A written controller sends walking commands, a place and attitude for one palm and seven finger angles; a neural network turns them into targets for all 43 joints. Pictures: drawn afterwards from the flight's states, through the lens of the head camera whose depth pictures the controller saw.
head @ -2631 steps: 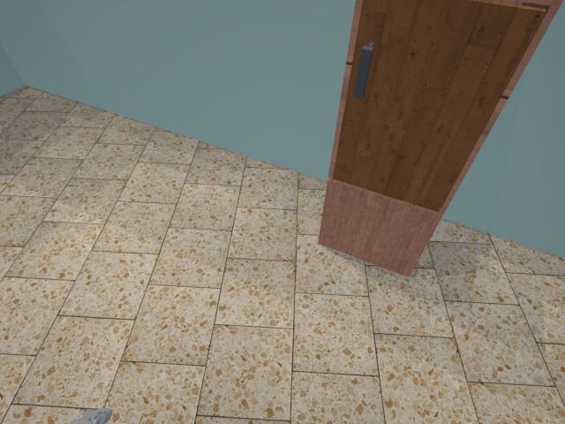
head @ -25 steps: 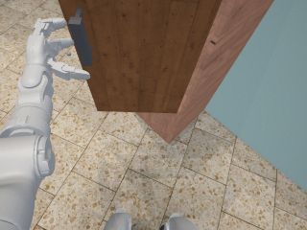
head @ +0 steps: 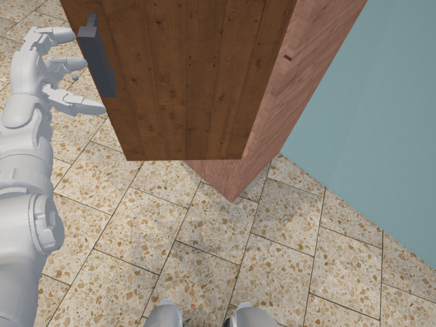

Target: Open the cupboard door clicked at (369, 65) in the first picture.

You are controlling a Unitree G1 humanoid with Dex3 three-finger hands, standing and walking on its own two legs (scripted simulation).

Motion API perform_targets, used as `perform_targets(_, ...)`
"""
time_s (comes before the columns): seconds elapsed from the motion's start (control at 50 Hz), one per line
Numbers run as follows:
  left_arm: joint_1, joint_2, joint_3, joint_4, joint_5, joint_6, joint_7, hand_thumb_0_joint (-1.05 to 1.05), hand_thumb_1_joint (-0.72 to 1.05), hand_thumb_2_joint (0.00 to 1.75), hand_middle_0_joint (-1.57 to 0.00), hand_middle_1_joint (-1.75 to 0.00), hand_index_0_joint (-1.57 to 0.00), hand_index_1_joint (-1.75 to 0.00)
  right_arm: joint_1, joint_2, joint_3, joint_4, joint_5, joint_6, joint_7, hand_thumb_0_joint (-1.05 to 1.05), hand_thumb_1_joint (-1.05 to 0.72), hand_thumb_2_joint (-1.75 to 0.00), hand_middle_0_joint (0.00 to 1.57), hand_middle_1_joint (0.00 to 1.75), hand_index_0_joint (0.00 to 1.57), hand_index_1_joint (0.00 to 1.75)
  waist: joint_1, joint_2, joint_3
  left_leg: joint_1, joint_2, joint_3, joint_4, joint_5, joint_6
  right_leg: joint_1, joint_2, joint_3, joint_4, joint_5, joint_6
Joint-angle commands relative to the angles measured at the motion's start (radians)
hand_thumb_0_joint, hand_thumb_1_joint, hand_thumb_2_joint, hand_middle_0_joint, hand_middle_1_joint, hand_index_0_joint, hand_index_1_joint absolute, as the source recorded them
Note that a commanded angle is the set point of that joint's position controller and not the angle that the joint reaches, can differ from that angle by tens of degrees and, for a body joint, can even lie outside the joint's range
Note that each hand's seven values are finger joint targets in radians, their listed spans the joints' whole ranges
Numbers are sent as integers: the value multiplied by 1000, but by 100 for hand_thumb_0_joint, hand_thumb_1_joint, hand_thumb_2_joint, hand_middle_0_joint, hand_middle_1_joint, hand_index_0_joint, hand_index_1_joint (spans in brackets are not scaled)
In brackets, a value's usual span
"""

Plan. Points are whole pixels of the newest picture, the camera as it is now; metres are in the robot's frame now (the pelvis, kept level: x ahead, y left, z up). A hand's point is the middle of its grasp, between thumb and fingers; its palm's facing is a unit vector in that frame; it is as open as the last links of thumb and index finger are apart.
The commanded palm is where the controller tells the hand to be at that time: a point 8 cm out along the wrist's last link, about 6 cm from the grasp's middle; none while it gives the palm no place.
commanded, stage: move the hooked fingers beside the handle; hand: left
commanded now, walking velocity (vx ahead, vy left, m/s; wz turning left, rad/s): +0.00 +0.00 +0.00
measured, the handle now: (101, 57) +0.56 +0.18 +0.12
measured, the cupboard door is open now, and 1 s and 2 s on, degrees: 46 46 46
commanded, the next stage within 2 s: slide the fingers in behind the handle in 1.52 s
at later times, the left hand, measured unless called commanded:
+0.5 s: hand (69, 81) +0.51 +0.23 +0.11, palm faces +0.03 -1.00 +0.00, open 14.1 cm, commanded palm +0.50 +0.27 +0.11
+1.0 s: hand (67, 77) +0.52 +0.23 +0.11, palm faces +0.01 -1.00 +0.00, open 14.0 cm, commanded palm +0.50 +0.27 +0.11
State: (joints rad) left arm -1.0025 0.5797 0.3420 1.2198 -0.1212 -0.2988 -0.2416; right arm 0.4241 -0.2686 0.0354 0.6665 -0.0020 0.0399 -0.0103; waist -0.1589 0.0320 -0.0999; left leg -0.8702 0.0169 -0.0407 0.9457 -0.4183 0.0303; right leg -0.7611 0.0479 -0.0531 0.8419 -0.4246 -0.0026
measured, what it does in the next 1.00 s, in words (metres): stands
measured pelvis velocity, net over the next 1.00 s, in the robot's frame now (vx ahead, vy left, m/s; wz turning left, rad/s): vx -0.01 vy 0.00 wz -0.03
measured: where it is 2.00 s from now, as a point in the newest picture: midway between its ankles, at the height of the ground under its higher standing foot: outside the picture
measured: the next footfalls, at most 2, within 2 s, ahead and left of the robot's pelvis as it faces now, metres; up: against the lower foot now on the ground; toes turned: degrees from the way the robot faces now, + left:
none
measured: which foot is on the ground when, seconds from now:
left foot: down 0.00-1.00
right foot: down 0.00-1.00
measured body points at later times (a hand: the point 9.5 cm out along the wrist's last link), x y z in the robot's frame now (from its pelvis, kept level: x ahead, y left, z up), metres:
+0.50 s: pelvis +0.00 +0.00 +0.00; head +0.11 +0.03 +0.44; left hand +0.51 +0.28 +0.11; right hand -0.01 -0.27 -0.10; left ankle +0.01 +0.09 -0.69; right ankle -0.02 -0.13 -0.69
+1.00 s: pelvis -0.01 +0.00 +0.00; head +0.12 +0.03 +0.43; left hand +0.52 +0.28 +0.11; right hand -0.03 -0.27 -0.10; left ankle +0.01 +0.09 -0.69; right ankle -0.02 -0.13 -0.69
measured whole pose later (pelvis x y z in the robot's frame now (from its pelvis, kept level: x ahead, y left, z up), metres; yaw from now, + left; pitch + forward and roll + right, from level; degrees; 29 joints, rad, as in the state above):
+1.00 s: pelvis -0.01 +0.00 +0.00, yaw -2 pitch +21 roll -5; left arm -1.01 0.69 0.44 1.26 -0.08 -0.28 -0.34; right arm 0.43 -0.28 0.06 0.63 0.00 0.06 -0.04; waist -0.20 0.03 -0.09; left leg -0.90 0.03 -0.02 0.95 -0.42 0.03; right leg -0.80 0.06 -0.03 0.84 -0.41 0.00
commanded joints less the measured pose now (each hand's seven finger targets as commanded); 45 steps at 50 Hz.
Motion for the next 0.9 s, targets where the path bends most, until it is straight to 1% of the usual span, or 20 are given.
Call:
perform_targets(0.0,-477,124,-20,-238,-1,-63,-45,0,-50,30,-30,-120,-30,-120,176,-190,-70,-44,1,-4,-17,0,-90,-90,20,30,20,30,-49,170,-469,552,16,-59,-75,496,-11,-14,28,2,-81,336,-22)
perform_targets(0.04,-460,163,12,-207,-2,-56,-45,0,-50,30,-30,-120,-30,-120,177,-196,-70,-43,1,0,-18,0,-90,-90,20,30,20,30,-50,134,-435,511,14,-51,-78,456,-5,3,29,5,-87,331,-20)
perform_targets(0.08,-446,218,50,-209,1,-59,-49,0,-50,30,-30,-120,-30,-120,179,-201,-68,-51,4,3,-24,0,-90,-90,20,30,20,30,-41,119,-459,493,12,-43,-78,463,-2,33,28,12,-83,353,-17)
perform_targets(0.1,-438,209,38,-187,2,-53,-53,0,-50,30,-30,-120,-30,-120,175,-198,-65,-52,5,4,-25,0,-90,-90,20,30,20,30,-47,115,-424,474,13,-40,-81,452,-1,28,26,11,-87,350,-17)
perform_targets(0.22,-417,249,69,-240,0,-66,-66,0,-50,30,-30,-120,-30,-120,174,-197,-66,-70,5,11,-26,0,-90,-90,20,30,20,30,-22,177,-476,523,17,-42,-81,505,-10,41,28,9,-78,364,-20)
perform_targets(0.24,-406,244,67,-238,-2,-64,-69,0,-50,30,-30,-120,-30,-120,172,-197,-67,-72,6,13,-27,0,-90,-90,20,30,20,30,-26,144,-467,512,17,-41,-80,499,-8,46,30,8,-80,365,-18)
perform_targets(0.34,-403,297,97,-225,-1,-61,-71,0,-50,30,-30,-120,-30,-120,167,-202,-64,-79,11,20,-33,0,-90,-90,20,30,20,30,-26,132,-431,460,13,-28,-86,449,-1,68,27,18,-88,362,-14)
perform_targets(0.38,-399,356,142,-205,1,-64,-70,0,-50,30,-30,-120,-30,-120,170,-207,-62,-79,11,21,-37,0,-90,-90,20,30,20,30,-24,121,-430,446,15,-26,-84,440,1,71,26,22,-88,360,-13)
perform_targets(0.42,-419,378,137,-205,7,-64,-77,0,-50,30,-30,-120,-30,-120,163,-206,-57,-84,13,23,-41,0,-90,-90,20,30,20,30,-32,121,-411,412,13,-19,-87,404,4,82,23,27,-89,350,-10)
perform_targets(0.48,-457,374,126,-252,6,-84,-87,0,-50,30,-30,-120,-30,-120,164,-207,-60,-85,13,19,-45,0,-90,-90,20,30,20,30,-33,172,-464,480,18,-31,-84,440,-4,58,25,24,-83,347,-13)
perform_targets(0.5,-414,365,128,-222,3,-81,-92,0,-50,30,-30,-120,-30,-120,162,-206,-60,-88,12,19,-43,0,-90,-90,20,30,20,30,-21,196,-461,486,15,-29,-81,438,-7,49,26,23,-86,334,-16)
perform_targets(0.52,-409,370,130,-197,0,-74,-97,0,-50,30,-30,-120,-30,-120,167,-209,-58,-82,14,20,-46,0,-90,-90,20,30,20,30,-35,152,-439,472,21,-32,-82,437,-5,43,27,19,-86,335,-14)
perform_targets(0.54,-426,349,105,-190,-3,-68,-105,0,-50,30,-30,-120,-30,-120,165,-208,-57,-81,14,20,-46,0,-90,-90,20,30,20,30,-43,147,-423,455,19,-32,-84,417,-2,41,27,21,-90,325,-11)
perform_targets(0.58,-415,391,138,-181,-5,-62,-113,0,-50,30,-30,-120,-30,-120,173,-215,-58,-82,15,21,-50,0,-90,-90,20,30,20,30,-34,139,-438,454,19,-30,-83,425,0,53,27,23,-89,337,-11)
perform_targets(0.6,-404,383,127,-183,-3,-58,-116,0,-50,30,-30,-120,-30,-120,168,-213,-56,-86,15,23,-51,0,-90,-90,20,30,20,30,-28,165,-440,458,18,-30,-85,431,-3,50,25,22,-88,337,-14)
perform_targets(0.64,-418,348,97,-175,-5,-48,-122,0,-50,30,-30,-120,-30,-120,169,-212,-55,-84,15,23,-48,0,-90,-90,20,30,20,30,-42,156,-411,456,19,-33,-85,413,-2,24,27,16,-93,313,-12)
perform_targets(0.68,-433,397,130,-179,-3,-53,-121,0,-50,30,-30,-120,-30,-120,175,-219,-57,-82,15,23,-54,0,-90,-90,20,30,20,30,-42,145,-430,457,22,-37,-85,410,-2,24,27,19,-91,309,-11)
perform_targets(0.76,-469,348,90,-188,-9,-56,-121,0,-50,30,-30,-120,-30,-120,180,-214,-54,-76,11,17,-55,0,-90,-90,20,30,20,30,-55,177,-412,475,23,-44,-84,405,-4,-11,27,13,-91,283,-16)
perform_targets(0.8,-457,381,115,-173,-1,-53,-117,0,-50,30,-30,-120,-30,-120,183,-220,-55,-74,10,18,-55,0,-90,-90,20,30,20,30,-47,169,-428,477,26,-51,-84,403,-8,-15,27,12,-89,274,-16)
perform_targets(0.88,-485,388,121,-180,7,-50,-104,0,-50,30,-30,-120,-30,-120,192,-219,-55,-70,6,15,-53,0,-90,-90,20,30,20,30,-54,166,-448,477,25,-50,-77,421,-5,-11,27,14,-87,292,-12)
